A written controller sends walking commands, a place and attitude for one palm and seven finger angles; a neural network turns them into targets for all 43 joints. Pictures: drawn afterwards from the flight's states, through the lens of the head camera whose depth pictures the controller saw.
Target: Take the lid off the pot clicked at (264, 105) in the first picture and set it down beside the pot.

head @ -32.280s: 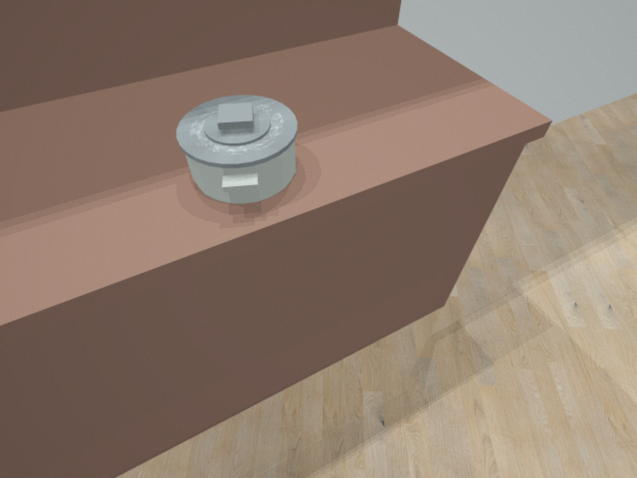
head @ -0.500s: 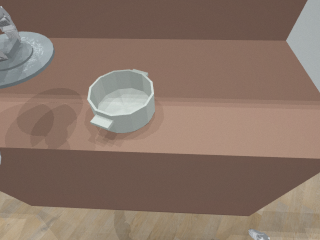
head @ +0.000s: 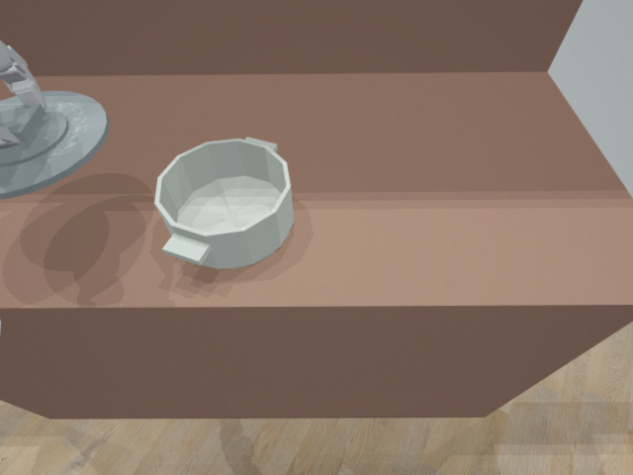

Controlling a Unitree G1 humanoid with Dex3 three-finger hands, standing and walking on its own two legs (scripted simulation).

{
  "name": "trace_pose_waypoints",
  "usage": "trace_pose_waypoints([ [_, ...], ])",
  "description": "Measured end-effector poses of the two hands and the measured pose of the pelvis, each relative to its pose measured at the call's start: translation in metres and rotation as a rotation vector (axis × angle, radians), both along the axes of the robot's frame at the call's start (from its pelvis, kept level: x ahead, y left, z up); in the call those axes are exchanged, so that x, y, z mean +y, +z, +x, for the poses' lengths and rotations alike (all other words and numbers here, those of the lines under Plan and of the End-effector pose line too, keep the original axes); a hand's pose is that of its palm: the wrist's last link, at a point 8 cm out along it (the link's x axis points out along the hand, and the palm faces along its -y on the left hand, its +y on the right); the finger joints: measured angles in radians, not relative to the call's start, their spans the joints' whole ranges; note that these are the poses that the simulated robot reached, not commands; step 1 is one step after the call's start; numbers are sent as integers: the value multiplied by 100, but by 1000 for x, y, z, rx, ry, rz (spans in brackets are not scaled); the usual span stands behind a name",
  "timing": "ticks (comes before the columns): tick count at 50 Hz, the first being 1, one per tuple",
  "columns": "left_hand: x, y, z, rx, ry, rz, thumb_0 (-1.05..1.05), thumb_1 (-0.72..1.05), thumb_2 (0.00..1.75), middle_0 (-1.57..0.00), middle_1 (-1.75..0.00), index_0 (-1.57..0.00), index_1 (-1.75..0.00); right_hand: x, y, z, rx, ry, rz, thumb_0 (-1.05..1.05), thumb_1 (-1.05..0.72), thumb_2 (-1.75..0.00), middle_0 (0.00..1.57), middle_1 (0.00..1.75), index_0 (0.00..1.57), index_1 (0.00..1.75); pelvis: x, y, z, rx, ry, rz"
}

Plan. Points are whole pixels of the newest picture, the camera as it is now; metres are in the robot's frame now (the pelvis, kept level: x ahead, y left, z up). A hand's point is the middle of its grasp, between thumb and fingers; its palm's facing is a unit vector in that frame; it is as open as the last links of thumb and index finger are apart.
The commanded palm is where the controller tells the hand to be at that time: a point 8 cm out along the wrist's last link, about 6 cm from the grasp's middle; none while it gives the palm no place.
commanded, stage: lower the lid onto the table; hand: left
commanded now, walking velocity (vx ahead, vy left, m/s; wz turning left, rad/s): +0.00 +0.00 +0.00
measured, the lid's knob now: (10, 123) +0.48 +0.32 +0.20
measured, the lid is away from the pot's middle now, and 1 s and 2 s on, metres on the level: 0.22 0.22 0.23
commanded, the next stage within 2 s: none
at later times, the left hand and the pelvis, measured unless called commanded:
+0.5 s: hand (10, 152) +0.45 +0.32 +0.19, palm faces -0.36 -0.12 -0.92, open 8.8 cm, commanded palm +0.46 +0.32 +0.26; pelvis +0.00 +0.00 +0.00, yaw +1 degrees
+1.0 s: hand (28, 169) +0.46 +0.32 +0.16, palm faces -0.40 -0.14 -0.90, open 8.8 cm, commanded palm +0.46 +0.33 +0.22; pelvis +0.00 +0.01 +0.00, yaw +0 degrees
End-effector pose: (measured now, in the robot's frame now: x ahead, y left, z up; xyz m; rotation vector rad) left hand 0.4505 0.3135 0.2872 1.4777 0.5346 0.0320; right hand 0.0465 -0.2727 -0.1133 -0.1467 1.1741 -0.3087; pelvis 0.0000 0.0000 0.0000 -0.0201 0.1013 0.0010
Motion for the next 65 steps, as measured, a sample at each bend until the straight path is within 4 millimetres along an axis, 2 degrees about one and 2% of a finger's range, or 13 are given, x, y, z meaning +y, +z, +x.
trace_pose_waypoints([
  [5,6,-9,0,16,9,-9,-2,9,106,-63,-78,-58,-74,3,-1,4,2,1,9,1,-90,-90,20,30,21,30,1,0,1,6,-1,1],
  [19,7,-34,-2,56,-23,-12,-1,9,106,-63,-78,-58,-74,6,4,21,-22,31,-5,1,-90,-90,21,30,21,30,4,-1,1,11,12,-4],
  [26,5,-41,1,62,-46,-28,-1,9,106,-63,-78,-58,-74,6,3,16,-11,29,-15,1,-90,-90,21,30,21,30,5,-1,1,14,13,-5],
  [34,11,-58,6,117,-29,-30,-1,9,106,-63,-78,-58,-74,4,2,-2,37,-1,-23,1,-90,-90,21,30,21,30,6,-2,1,24,6,-7],
  [44,10,-64,12,96,-58,-66,-1,9,106,-63,-78,-58,-74,3,0,-18,72,-36,-22,1,-90,-90,21,30,21,30,7,-3,5,36,-2,-7],
  [50,11,-73,10,103,-69,-56,-1,9,106,-63,-78,-58,-74,4,0,-17,71,-37,-19,1,-90,-90,21,30,21,30,8,-3,4,39,-3,-8],
  [65,15,-89,-8,132,-78,-61,-1,10,106,-63,-78,-58,-74,7,1,1,27,0,-21,1,-90,-90,21,30,21,30,9,-5,-3,35,9,-13],
])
